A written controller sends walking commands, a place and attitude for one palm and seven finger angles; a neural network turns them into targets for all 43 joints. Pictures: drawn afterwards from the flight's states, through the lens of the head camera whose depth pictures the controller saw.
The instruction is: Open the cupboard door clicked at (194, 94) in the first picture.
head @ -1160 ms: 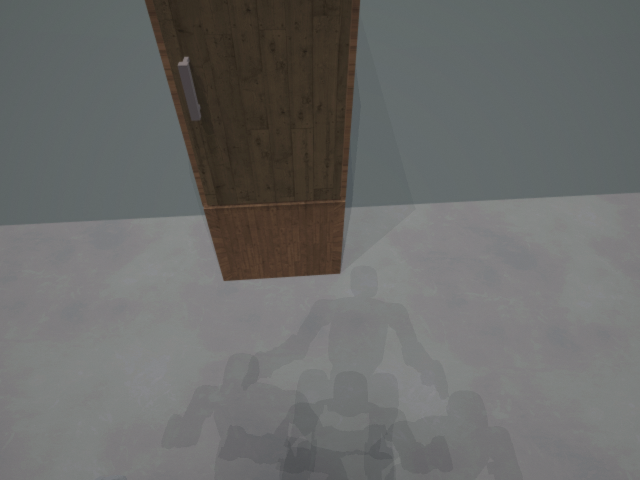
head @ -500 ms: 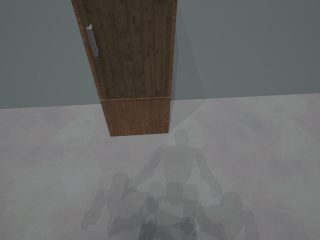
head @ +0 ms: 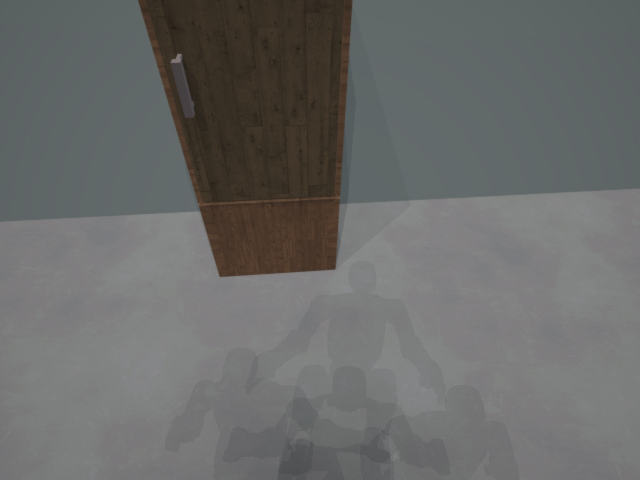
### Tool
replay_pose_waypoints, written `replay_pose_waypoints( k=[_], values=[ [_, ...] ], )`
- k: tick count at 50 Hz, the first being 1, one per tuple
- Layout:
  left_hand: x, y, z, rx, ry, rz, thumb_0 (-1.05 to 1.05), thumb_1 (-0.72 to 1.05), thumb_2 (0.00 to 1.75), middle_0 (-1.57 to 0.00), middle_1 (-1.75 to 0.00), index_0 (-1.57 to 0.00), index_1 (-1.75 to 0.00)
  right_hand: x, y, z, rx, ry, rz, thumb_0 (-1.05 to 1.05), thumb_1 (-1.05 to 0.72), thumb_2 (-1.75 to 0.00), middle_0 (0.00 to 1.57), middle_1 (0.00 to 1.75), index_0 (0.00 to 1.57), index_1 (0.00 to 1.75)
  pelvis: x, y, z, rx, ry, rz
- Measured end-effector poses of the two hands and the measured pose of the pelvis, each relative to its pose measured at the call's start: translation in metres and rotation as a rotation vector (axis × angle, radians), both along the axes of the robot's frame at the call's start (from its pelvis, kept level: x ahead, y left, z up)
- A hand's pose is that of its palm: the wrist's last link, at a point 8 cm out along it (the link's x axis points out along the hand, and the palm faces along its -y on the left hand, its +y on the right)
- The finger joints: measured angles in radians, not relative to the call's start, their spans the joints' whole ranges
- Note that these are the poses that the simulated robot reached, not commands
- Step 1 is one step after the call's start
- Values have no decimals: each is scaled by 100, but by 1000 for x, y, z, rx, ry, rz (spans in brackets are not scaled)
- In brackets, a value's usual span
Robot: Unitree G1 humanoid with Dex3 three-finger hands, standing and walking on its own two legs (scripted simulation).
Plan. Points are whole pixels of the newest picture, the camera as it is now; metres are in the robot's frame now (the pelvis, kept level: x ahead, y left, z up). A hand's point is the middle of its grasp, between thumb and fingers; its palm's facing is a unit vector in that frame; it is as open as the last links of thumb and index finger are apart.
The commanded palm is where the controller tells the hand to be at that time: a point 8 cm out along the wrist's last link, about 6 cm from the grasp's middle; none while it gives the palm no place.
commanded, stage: look at it before walking up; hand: left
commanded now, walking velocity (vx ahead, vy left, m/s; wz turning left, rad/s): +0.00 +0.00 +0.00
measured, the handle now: (184, 85) +0.94 +0.39 +0.04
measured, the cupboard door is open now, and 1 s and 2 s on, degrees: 0 0 0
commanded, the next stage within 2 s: turn to face it in 0.28 s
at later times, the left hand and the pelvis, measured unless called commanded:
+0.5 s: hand out of the picture +0.08 +0.25 -0.15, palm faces -0.01 -0.94 -0.34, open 7.4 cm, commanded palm none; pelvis +0.00 +0.00 +0.00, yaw +1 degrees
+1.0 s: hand out of the picture -0.01 +0.24 -0.20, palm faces +0.15 -0.97 -0.19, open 7.4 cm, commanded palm none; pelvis +0.04 +0.05 -0.02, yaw +7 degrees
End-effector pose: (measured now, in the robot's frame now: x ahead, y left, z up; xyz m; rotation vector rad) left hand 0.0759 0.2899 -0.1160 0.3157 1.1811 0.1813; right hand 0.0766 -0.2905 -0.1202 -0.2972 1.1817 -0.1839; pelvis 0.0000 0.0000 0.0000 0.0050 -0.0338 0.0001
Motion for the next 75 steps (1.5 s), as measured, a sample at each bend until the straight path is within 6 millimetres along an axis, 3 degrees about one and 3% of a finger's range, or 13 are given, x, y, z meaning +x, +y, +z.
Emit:
replay_pose_waypoints(
  k=[31, 36, 41, 47, 50, 53, 56, 60, 64, 70, 72, 75],
  values=[
    [-9, -3, -2, 7, 8, 47, 0, 90, 90, -20, -30, -21, -30, 2, 1, -6, 6, 32, 25, 0, -91, -89, 21, 30, 20, 30, 0, -4, -2, 0, 1, 33],
    [-23, -15, -11, -25, 22, 75, 0, 90, 90, -20, -30, -20, -30, -3, 17, -15, 39, 60, 43, 0, -91, -89, 20, 30, 20, 30, -1, -3, -5, -6, 7, 52],
    [-51, -23, -24, -95, 46, 146, 0, 90, 90, -20, -30, -20, -30, -13, 43, -18, 67, 120, 63, 0, -91, -89, 20, 30, 20, 30, 8, 8, -6, -14, 11, 95],
    [-93, -10, -47, -159, 157, 245, 0, 90, 90, -21, -30, -21, -30, -12, 83, -25, 76, 139, 69, 0, -91, -89, 20, 30, 20, 30, 28, 41, -16, -18, 10, 141],
    [-99, -2, -48, -165, 233, 250, 0, 90, 90, -20, -30, -20, -30, -21, 103, -26, 87, 152, 32, 0, -91, -89, 20, 30, 20, 30, 38, 53, -16, -8, 12, 124],
    [-85, 3, -42, -174, 242, 243, 1, 90, 90, -20, -30, -20, -30, -34, 121, -22, 111, 200, -4, 0, -91, -89, 20, 30, 20, 30, 52, 59, -9, -2, 16, 126],
    [-58, 5, -35, -180, 205, 242, 1, 90, 90, -20, -30, -20, -30, -44, 137, -20, 137, 263, -28, 0, -91, -89, 20, 30, 20, 30, 67, 64, -3, 0, 22, 131],
    [-9, 3, -31, -187, 144, 230, 1, 91, 90, -20, -30, -20, -30, -46, 152, -20, 170, 331, -57, 0, -91, -89, 21, 30, 20, 30, 90, 66, -1, 5, 23, 136],
    [46, 5, -28, -159, 97, 206, 1, 93, 90, -20, -30, -20, -30, -35, 156, -25, 197, 371, -88, 0, -91, -89, 21, 30, 20, 30, 118, 62, -4, 12, 21, 132],
    [137, -5, -35, -132, -35, 161, 1, 92, 90, -20, -30, -20, -30, 7, 140, -46, 215, 414, -98, 0, -91, -89, 21, 30, 20, 30, 171, 46, -23, 15, 17, 138],
    [151, -9, -35, -136, -73, 182, 1, 92, 90, -20, -30, -20, -30, 35, 131, -50, 204, 404, -70, 0, -91, -89, 21, 30, 20, 30, 184, 44, -24, 0, 6, 151],
    [155, -12, -31, -135, -66, 235, 0, 93, 90, -20, -30, -20, -30, 95, 118, -47, 173, 326, -27, 0, -91, -89, 20, 30, 20, 30, 204, 45, -18, -15, 4, 159]
  ],
)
